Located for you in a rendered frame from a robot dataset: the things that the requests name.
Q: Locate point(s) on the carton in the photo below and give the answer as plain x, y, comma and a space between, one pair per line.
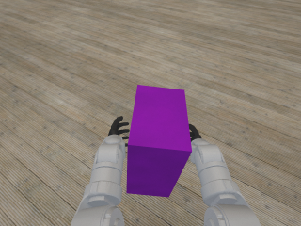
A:
159, 143

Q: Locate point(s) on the left robot upper arm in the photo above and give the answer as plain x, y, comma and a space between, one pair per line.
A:
105, 215

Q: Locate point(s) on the robot left hand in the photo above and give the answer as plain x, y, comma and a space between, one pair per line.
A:
115, 128

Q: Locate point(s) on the left robot forearm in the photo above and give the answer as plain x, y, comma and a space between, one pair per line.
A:
105, 180

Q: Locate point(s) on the right robot forearm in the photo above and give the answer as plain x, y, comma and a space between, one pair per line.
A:
217, 186

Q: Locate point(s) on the robot right hand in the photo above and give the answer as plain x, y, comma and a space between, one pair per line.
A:
195, 133

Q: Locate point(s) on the right robot upper arm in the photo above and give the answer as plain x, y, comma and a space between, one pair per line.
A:
230, 215

